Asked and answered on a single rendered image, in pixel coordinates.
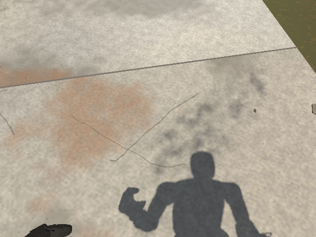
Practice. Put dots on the robot left hand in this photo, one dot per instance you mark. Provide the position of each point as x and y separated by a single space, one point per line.
54 230

